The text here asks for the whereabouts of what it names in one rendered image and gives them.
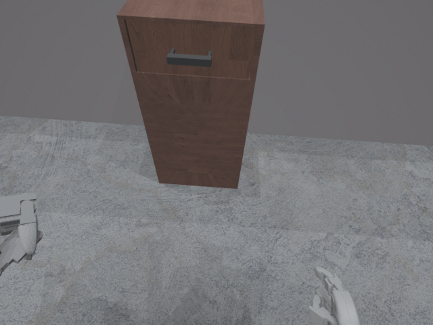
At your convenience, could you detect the robot right hand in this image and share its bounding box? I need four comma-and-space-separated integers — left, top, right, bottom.
309, 266, 361, 325

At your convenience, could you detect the robot left hand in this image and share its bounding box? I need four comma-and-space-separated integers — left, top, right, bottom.
0, 193, 43, 276

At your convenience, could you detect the drawer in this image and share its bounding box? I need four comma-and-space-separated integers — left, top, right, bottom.
126, 19, 256, 79

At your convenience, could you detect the cabinet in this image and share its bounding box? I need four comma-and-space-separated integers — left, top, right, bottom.
116, 0, 265, 189

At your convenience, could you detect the handle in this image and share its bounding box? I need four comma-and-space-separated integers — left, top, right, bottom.
166, 48, 212, 67

